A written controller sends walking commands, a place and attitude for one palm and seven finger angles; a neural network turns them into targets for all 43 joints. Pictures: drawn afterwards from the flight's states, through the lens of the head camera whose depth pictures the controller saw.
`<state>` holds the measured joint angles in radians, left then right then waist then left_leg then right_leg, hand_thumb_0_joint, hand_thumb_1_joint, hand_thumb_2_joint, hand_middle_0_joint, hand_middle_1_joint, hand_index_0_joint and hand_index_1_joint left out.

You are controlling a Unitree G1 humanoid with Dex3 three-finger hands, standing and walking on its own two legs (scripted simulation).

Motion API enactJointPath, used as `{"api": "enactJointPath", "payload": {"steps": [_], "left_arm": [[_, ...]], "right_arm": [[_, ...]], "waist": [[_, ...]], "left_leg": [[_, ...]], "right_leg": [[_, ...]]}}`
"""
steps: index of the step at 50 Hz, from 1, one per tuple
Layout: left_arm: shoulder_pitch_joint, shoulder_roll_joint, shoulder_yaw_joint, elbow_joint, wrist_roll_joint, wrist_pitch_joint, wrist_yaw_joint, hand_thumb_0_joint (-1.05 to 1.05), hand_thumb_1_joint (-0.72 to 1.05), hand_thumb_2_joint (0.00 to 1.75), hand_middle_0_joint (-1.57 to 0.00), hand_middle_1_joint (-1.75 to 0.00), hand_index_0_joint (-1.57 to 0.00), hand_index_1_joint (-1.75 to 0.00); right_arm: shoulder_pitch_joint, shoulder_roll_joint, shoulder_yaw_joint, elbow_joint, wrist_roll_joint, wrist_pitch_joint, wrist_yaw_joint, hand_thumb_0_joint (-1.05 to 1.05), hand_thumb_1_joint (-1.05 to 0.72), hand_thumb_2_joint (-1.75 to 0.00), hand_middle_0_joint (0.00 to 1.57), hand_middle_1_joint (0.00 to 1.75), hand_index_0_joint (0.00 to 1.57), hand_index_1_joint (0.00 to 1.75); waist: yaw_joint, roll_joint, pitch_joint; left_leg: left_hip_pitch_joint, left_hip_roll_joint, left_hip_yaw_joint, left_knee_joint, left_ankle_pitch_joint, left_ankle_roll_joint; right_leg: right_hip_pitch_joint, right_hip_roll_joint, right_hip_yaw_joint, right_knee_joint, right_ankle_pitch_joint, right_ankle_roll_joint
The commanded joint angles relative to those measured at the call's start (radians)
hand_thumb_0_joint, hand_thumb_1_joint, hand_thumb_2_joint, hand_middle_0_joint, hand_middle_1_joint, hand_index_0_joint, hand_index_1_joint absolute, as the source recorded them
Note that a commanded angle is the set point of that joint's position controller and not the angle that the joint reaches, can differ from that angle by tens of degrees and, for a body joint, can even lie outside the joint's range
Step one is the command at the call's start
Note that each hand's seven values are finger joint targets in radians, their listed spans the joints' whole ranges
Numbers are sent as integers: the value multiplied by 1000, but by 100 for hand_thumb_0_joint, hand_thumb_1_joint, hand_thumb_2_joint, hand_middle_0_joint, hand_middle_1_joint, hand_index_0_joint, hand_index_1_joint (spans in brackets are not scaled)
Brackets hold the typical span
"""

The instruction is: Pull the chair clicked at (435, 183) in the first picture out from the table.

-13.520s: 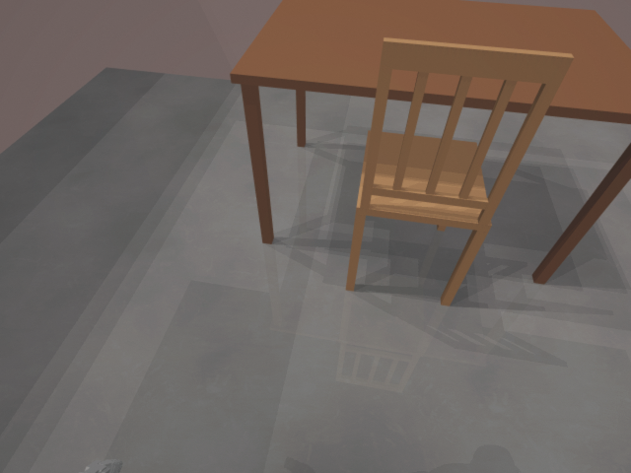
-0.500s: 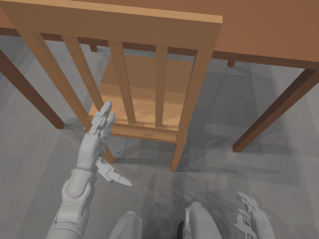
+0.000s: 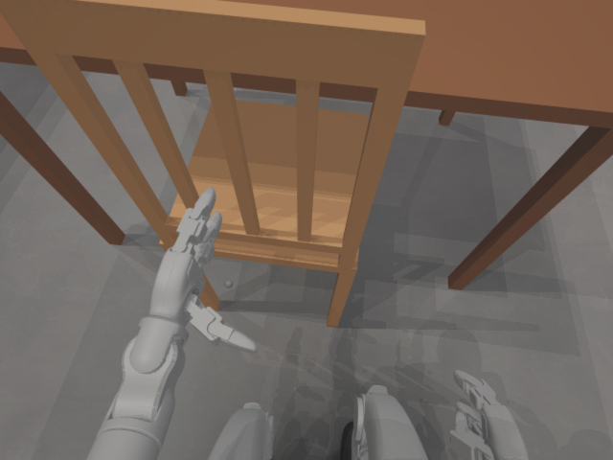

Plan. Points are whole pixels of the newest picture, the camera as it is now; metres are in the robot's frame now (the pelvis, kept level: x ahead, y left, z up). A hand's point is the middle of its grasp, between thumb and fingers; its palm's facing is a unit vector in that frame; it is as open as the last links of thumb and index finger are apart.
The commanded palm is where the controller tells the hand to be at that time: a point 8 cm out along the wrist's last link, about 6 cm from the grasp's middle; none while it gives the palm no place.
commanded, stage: aim the fingers beside a spindle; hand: left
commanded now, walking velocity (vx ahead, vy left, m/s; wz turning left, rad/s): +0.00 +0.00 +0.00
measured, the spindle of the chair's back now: (239, 172) +0.48 +0.11 +0.04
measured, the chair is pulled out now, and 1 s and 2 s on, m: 0.00 0.00 0.00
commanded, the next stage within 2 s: push the fingers through the gap in 0.14 s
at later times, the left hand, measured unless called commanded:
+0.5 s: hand (232, 267) +0.35 +0.11 +0.02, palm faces -0.17 -0.98 -0.03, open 17.0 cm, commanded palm +0.34 +0.16 +0.02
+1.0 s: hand (242, 233) +0.40 +0.10 +0.01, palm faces -0.16 -0.99 -0.03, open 17.0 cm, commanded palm +0.39 +0.15 +0.02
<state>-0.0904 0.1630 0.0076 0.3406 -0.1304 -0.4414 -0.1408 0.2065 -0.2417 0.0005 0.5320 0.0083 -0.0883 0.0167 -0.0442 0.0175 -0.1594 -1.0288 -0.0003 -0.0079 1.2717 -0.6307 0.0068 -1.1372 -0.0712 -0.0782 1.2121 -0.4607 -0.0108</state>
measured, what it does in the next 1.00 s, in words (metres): stands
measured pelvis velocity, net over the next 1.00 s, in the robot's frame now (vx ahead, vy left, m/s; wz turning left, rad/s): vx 0.00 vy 0.01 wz -0.01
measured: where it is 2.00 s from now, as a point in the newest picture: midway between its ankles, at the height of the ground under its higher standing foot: outside the picture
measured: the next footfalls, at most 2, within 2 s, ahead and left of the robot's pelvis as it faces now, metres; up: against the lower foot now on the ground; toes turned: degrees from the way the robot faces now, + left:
none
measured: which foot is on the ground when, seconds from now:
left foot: down 0.00-1.00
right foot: down 0.00-1.00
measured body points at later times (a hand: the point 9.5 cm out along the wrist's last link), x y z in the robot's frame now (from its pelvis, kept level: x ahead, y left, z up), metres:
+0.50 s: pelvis +0.00 +0.00 +0.00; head +0.12 +0.01 +0.43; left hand +0.35 +0.16 +0.02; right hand +0.16 -0.24 -0.11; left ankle -0.02 +0.11 -0.63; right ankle +0.06 -0.12 -0.63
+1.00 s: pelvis +0.00 +0.01 +0.00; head +0.13 +0.01 +0.43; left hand +0.40 +0.15 +0.02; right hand +0.11 -0.25 -0.12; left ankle -0.02 +0.11 -0.63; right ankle +0.06 -0.12 -0.63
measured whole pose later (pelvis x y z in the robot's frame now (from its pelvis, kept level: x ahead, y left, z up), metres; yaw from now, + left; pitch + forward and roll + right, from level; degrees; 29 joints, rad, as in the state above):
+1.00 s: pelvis +0.00 +0.01 +0.00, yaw -1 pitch +24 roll -1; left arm -0.41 0.17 0.08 0.64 -0.10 -0.46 -0.11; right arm 0.25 -0.25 0.00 0.59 -0.01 -0.06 0.03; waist -0.09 0.02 -0.16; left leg -1.07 0.00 0.00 1.27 -0.63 0.02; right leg -1.18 -0.07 -0.07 1.21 -0.45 0.00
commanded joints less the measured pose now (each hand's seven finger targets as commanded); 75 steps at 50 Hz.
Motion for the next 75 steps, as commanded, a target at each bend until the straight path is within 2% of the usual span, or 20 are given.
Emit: {"api": "enactJointPath", "payload": {"steps": [1,3,5,8,10,13,19,20,27,35,38,41,44,47,50,53,62,63,72,75], "left_arm": [[-178,65,29,-214,-10,-75,0,0,-50,30,-6,-8,-6,-8],[-188,73,40,-201,-12,-75,3,0,-50,30,-6,-8,-6,-8],[-205,72,31,-234,-4,-87,5,0,-50,30,-6,-8,-6,-8],[-189,59,20,-213,-7,-79,7,0,-50,30,-6,-8,-6,-8],[-166,88,56,-197,-1,-80,11,0,-50,30,-6,-8,-6,-8],[-189,66,32,-201,-2,-76,11,0,-50,30,-6,-8,-6,-8],[-328,78,38,-164,4,-78,17,0,-50,30,-6,-8,-6,-8],[-332,86,50,-160,5,-78,17,0,-50,30,-6,-8,-6,-8],[-348,44,25,-100,6,-56,20,0,-50,30,-6,-8,-6,-8],[-451,109,105,-18,17,-74,48,0,-50,30,-6,-8,-6,-8],[-511,96,89,8,19,-84,45,0,-50,30,-6,-8,-6,-8],[-523,98,94,-5,18,-98,39,0,-50,30,-6,-8,-6,-8],[-557,72,70,63,17,-84,31,0,-50,30,-6,-8,-6,-8],[-619,94,96,93,22,-87,37,0,-50,30,-6,-8,-6,-8],[-656,148,149,93,24,-102,46,0,-50,30,-6,-8,-6,-8],[-666,97,111,135,27,-106,46,0,-50,30,-6,-8,-6,-8],[-765,111,139,217,41,-120,65,0,-50,30,-6,-8,-6,-8],[-772,138,160,221,44,-122,67,0,-50,30,-6,-8,-6,-8],[-880,138,163,311,60,-140,76,0,-50,30,-6,-8,-6,-8],[-863,149,178,309,62,-146,75,0,-50,30,-6,-8,-6,-8]], "right_arm": [[16,-135,-52,-128,2,-45,-13,0,-90,-90,20,30,20,30],[19,-137,-52,-124,2,-45,-14,0,-90,-90,20,30,20,30],[20,-137,-53,-124,0,-48,-15,0,-90,-90,20,30,20,30],[20,-136,-54,-123,0,-47,-12,0,-90,-90,20,30,20,30],[21,-139,-53,-124,-1,-45,-13,0,-90,-90,20,30,20,30],[16,-137,-53,-125,-1,-43,-12,0,-90,-90,20,30,20,30],[29,-143,-50,-102,-4,-44,-20,0,-90,-90,20,30,20,30],[31,-144,-51,-99,-3,-44,-20,0,-90,-90,20,30,20,30],[49,-141,-54,-94,-5,-32,-12,0,-90,-90,20,30,20,30],[69,-144,-50,-76,-10,-17,-10,0,-90,-90,20,30,20,30],[74,-144,-51,-66,-10,-16,-8,0,-90,-90,20,30,20,30],[89,-143,-57,-63,-13,-19,-7,0,-90,-90,20,30,20,30],[101,-147,-57,-50,-12,-14,-4,0,-90,-90,20,30,20,30],[112,-151,-59,-36,-13,-10,-5,0,-90,-90,20,30,20,30],[119,-151,-57,-32,-18,-9,-5,0,-90,-90,20,30,20,30],[124,-147,-58,-26,-19,-5,1,0,-90,-90,20,30,20,30],[151,-152,-61,-11,-28,11,11,0,-90,-90,20,30,20,30],[153,-154,-60,-11,-28,13,11,0,-90,-90,20,30,20,30],[178,-156,-59,10,-35,28,15,0,-90,-90,20,30,20,30],[183,-157,-59,2,-37,33,18,0,-90,-90,20,30,20,30]], "waist": [[-18,-2,-369],[-23,-36,-365],[-18,4,-390],[-28,-31,-373],[-13,-18,-380],[-21,-12,-368],[-47,-15,-374],[-39,-8,-390],[-40,2,-421],[-44,-31,-408],[-55,-15,-401],[-48,19,-461],[-72,-10,-432],[-78,-18,-427],[-66,22,-462],[-81,5,-454],[-89,8,-476],[-85,11,-479],[-111,11,-478],[-96,17,-506]], "left_leg": [[83,-19,-11,-187,328,8],[71,-18,-12,-182,322,10],[99,-17,-17,-184,356,8],[89,-17,-14,-181,343,9],[80,-18,-14,-184,340,7],[82,-18,-12,-183,338,7],[77,-17,-18,-169,330,11],[89,-16,-20,-172,337,8],[120,-13,-20,-182,392,2],[54,-20,-9,-179,353,5],[55,-20,-9,-181,330,5],[104,-17,-13,-182,398,1],[82,-15,-14,-176,388,4],[69,-15,-11,-176,369,5],[75,-18,-7,-173,391,3],[95,-12,-14,-175,418,-1],[88,-14,-12,-173,408,0],[75,-15,-10,-172,405,0],[70,-14,-12,-164,401,2],[75,-16,-10,-169,415,2]], "right_leg": [[383,29,57,-138,205,-19],[390,31,57,-140,206,-17],[384,29,54,-126,231,-21],[383,30,54,-136,224,-16],[389,31,55,-129,219,-19],[378,31,54,-130,218,-19],[352,32,53,-126,207,-17],[351,32,52,-122,207,-18],[360,33,44,-121,255,-19],[391,37,58,-124,252,-18],[375,37,60,-129,228,-18],[390,38,57,-117,283,-21],[369,43,53,-121,277,-19],[367,42,57,-125,268,-17],[382,42,63,-117,289,-20],[361,44,52,-113,303,-18],[354,49,53,-114,291,-18],[365,49,57,-110,295,-19],[338,52,58,-112,293,-18],[362,53,58,-107,308,-21]]}}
